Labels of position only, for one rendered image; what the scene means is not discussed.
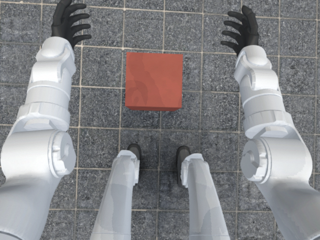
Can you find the robot right forearm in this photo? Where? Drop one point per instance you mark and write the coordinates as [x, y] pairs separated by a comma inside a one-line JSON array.
[[262, 101]]

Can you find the right robot shin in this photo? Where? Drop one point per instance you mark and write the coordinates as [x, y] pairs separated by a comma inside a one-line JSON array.
[[193, 156]]

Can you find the right robot hand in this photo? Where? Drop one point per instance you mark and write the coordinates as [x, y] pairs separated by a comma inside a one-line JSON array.
[[248, 30]]

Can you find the robot right foot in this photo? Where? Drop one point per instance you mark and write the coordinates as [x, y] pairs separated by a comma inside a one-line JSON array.
[[182, 152]]

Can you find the left robot hand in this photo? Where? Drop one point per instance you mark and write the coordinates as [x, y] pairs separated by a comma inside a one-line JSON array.
[[62, 22]]

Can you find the robot left forearm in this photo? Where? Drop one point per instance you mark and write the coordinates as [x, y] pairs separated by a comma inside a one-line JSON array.
[[49, 90]]

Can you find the carton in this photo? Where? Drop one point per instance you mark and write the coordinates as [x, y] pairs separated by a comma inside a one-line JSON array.
[[153, 81]]

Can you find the robot left upper arm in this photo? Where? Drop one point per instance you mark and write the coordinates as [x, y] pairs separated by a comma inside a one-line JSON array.
[[34, 163]]

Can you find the robot right upper arm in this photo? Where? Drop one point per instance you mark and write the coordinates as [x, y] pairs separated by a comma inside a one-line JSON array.
[[281, 168]]

